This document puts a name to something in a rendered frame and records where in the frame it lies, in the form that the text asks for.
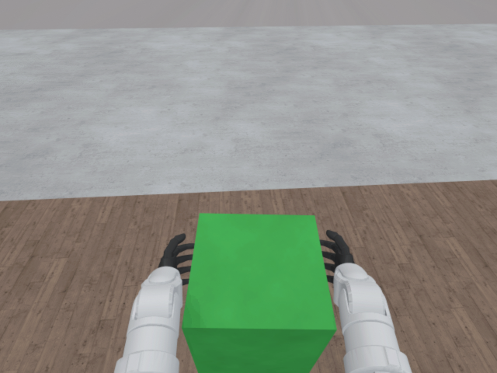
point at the right robot forearm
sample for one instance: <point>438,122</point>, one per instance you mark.
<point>367,327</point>

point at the left robot forearm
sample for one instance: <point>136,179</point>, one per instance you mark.
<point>153,328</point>

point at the carton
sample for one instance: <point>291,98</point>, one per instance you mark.
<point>258,299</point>

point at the left robot hand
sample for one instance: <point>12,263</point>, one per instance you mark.
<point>170,258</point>

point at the right robot hand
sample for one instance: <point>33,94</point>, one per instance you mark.
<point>341,255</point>

